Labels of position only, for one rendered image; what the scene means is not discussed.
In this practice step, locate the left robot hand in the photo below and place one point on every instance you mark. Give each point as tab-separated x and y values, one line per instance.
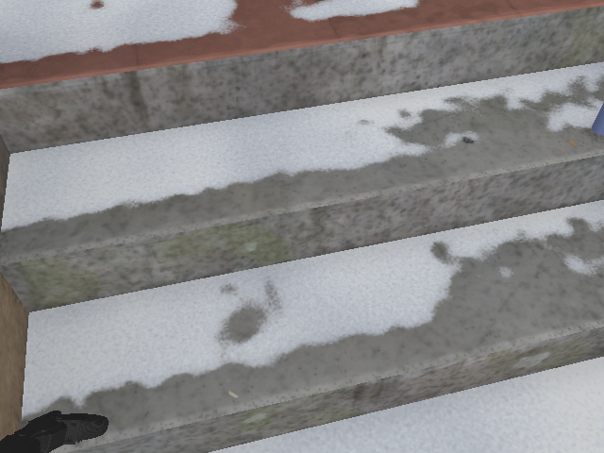
52	430

